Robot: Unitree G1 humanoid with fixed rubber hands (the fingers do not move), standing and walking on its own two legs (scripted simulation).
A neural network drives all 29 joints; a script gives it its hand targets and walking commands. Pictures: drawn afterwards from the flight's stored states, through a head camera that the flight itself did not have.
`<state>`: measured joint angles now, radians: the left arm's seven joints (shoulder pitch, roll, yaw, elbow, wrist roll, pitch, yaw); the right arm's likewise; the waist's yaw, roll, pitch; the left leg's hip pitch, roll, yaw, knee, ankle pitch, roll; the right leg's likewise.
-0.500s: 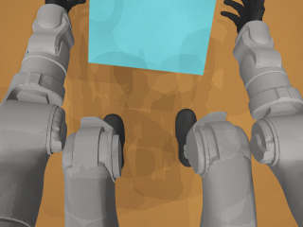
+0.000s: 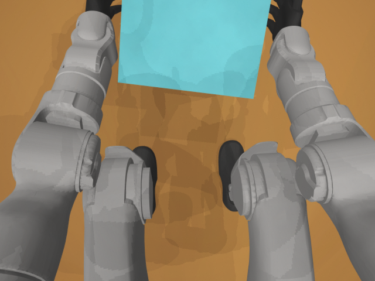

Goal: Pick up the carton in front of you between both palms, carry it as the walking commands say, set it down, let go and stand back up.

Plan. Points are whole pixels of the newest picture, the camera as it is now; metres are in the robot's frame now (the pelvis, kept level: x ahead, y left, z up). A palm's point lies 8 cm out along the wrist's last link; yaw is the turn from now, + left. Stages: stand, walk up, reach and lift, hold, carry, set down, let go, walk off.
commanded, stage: reach and lift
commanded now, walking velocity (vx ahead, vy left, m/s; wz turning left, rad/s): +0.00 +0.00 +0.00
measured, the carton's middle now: (189, 38) +0.51 +0.01 -0.25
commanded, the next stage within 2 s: none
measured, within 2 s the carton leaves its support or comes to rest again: leaves its support in 0.24 s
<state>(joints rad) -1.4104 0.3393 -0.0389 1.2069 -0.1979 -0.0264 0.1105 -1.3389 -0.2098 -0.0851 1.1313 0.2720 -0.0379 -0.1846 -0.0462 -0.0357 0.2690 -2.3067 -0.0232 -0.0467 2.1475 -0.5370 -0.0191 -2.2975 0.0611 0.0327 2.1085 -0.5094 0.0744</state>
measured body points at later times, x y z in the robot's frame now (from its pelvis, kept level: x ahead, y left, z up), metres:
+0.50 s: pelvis +0.00 +0.00 +0.01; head +0.30 +0.03 +0.35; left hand +0.53 +0.17 -0.09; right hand +0.51 -0.14 -0.09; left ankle +0.11 +0.13 -0.34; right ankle +0.13 -0.13 -0.34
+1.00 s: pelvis +0.02 -0.01 +0.14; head +0.25 +0.02 +0.53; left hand +0.49 +0.17 +0.08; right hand +0.49 -0.14 +0.08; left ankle +0.11 +0.13 -0.34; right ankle +0.13 -0.13 -0.34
